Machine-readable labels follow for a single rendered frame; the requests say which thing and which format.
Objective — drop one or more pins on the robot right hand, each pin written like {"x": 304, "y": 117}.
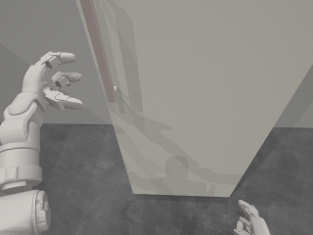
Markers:
{"x": 256, "y": 224}

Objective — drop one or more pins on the left robot forearm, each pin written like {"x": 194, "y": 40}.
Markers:
{"x": 20, "y": 144}

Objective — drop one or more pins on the robot left hand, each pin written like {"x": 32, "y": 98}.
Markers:
{"x": 37, "y": 80}

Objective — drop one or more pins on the robot left upper arm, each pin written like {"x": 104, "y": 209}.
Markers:
{"x": 25, "y": 213}

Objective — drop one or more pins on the handle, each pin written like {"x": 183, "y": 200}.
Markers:
{"x": 91, "y": 19}

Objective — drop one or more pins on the fridge door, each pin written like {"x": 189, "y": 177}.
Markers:
{"x": 200, "y": 85}

